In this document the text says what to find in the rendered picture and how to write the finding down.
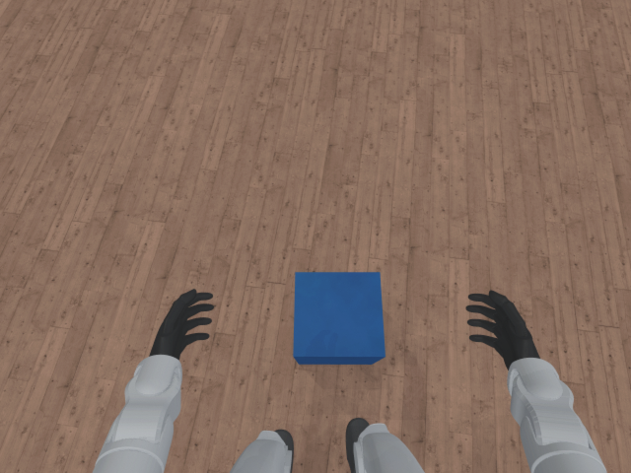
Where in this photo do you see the robot left shin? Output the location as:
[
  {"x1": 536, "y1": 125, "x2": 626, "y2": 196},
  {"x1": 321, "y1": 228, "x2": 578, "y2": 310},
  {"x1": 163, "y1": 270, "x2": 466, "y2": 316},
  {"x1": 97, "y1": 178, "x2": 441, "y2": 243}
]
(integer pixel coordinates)
[{"x1": 257, "y1": 431, "x2": 286, "y2": 445}]

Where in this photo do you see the left robot forearm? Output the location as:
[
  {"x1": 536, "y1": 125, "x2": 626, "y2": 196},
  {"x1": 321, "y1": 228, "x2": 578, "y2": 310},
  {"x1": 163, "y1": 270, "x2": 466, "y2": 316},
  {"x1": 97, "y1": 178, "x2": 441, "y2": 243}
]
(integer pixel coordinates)
[{"x1": 93, "y1": 355, "x2": 182, "y2": 473}]

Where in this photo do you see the robot left hand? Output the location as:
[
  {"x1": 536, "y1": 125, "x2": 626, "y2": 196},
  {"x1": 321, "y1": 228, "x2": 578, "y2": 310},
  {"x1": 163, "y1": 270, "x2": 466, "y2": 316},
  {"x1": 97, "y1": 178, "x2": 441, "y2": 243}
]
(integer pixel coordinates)
[{"x1": 149, "y1": 289, "x2": 214, "y2": 360}]

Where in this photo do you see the right robot thigh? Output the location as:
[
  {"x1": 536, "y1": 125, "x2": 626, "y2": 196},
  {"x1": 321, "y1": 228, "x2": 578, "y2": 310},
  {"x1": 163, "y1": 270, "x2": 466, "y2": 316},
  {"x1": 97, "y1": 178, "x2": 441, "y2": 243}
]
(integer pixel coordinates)
[{"x1": 353, "y1": 433, "x2": 425, "y2": 473}]

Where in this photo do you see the robot right hand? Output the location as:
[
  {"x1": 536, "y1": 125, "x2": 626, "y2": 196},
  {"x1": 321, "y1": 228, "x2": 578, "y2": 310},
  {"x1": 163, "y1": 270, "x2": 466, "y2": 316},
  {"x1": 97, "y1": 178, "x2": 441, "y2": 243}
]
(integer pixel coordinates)
[{"x1": 466, "y1": 290, "x2": 540, "y2": 370}]

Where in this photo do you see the carton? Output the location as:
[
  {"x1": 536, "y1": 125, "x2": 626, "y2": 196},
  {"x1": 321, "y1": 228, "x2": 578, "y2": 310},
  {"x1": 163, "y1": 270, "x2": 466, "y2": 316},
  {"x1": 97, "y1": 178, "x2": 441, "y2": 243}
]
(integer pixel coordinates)
[{"x1": 293, "y1": 272, "x2": 386, "y2": 365}]

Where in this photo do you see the right robot forearm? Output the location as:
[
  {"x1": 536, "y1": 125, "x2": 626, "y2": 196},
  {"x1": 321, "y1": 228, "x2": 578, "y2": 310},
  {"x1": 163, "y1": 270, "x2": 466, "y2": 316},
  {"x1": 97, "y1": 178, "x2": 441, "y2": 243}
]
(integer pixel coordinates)
[{"x1": 507, "y1": 358, "x2": 607, "y2": 473}]

